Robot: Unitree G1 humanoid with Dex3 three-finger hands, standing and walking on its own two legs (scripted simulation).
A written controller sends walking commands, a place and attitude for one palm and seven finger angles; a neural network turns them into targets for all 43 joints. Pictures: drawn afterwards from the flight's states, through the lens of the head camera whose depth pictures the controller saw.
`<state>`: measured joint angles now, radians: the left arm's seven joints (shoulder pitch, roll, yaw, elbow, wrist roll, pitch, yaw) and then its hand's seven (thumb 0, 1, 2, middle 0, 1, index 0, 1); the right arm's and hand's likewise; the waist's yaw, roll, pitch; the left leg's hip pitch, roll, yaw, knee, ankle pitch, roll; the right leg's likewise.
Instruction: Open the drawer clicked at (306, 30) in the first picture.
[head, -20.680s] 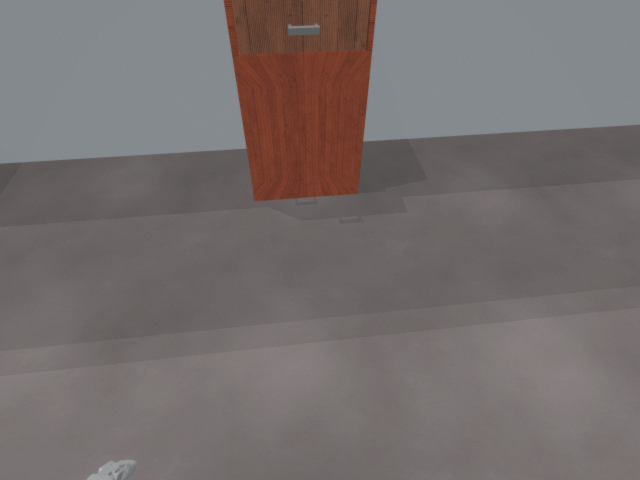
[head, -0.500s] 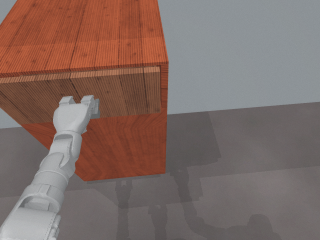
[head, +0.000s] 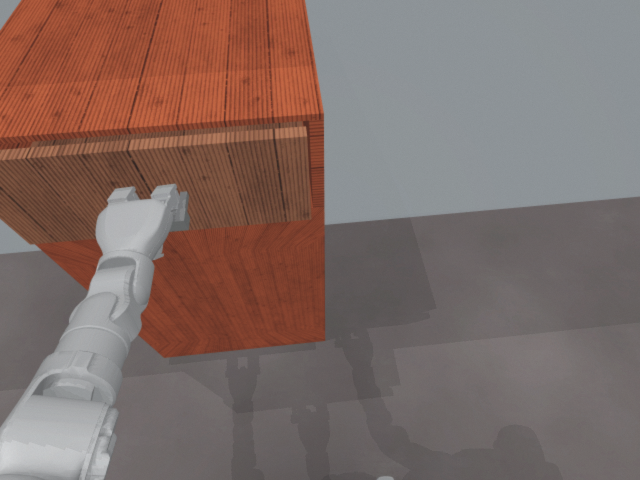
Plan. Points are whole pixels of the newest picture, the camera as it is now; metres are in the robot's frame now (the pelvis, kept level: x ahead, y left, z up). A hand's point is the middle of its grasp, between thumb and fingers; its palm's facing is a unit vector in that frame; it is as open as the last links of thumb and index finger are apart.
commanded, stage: pull the drawer open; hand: left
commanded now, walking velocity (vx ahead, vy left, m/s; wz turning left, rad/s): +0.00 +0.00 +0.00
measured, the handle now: (150, 211) +0.47 +0.24 +0.03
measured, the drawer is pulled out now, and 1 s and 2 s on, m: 0.03 0.25 0.29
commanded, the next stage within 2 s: open the thumb to release the handle in 1.66 s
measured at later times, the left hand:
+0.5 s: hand (142, 325) +0.31 +0.22 +0.01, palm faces +0.00 -0.08 -1.00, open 5.5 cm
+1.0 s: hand (129, 420) +0.20 +0.21 +0.01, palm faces -0.02 -0.10 -0.99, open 5.6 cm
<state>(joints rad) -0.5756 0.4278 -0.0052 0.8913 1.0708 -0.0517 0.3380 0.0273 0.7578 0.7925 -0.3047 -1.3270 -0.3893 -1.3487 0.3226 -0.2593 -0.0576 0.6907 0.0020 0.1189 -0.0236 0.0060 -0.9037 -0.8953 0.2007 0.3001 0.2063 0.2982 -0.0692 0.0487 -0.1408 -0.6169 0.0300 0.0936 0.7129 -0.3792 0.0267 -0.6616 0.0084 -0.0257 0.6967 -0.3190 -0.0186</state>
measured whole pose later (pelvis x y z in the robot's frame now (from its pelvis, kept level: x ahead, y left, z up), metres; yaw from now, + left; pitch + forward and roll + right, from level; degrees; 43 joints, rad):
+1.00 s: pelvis +0.01 -0.02 +0.01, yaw +0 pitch +7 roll +1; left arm 0.41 0.33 -0.08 -0.04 1.05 0.03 0.37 0.07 0.73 0.80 -0.27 -1.32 -0.42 -1.35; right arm 0.11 -0.22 0.00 0.62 -0.03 0.05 0.02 0.01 -0.90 -0.90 0.20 0.30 0.21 0.30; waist 0.07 0.05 -0.09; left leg -0.39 0.03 0.09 0.66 -0.39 -0.01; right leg -0.46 0.01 -0.03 0.71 -0.37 -0.05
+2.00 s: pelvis -0.01 -0.02 -0.01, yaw +2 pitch +7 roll +1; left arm 0.49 0.32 -0.10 -0.12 1.06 0.03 0.47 0.01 0.51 0.73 -0.38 -1.33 -0.39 -1.31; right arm 0.11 -0.23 0.00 0.61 -0.03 0.06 -0.02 0.01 -0.90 -0.90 0.20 0.30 0.20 0.30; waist 0.09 0.06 -0.09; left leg -0.49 0.02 0.07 0.78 -0.42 -0.01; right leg -0.55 0.00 -0.05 0.82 -0.40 -0.05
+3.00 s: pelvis -0.02 -0.02 +0.01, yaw +2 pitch +3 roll +1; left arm 0.42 0.36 -0.14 -0.15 1.02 0.06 0.30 0.00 -0.48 0.30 -0.34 -1.20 -0.42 -1.22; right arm 0.10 -0.22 0.01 0.61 -0.03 0.03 -0.03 0.01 -0.90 -0.90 0.20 0.30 0.21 0.30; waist 0.10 0.08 -0.05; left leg -0.35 0.01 0.06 0.66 -0.36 0.00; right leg -0.40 0.00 -0.05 0.69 -0.34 -0.04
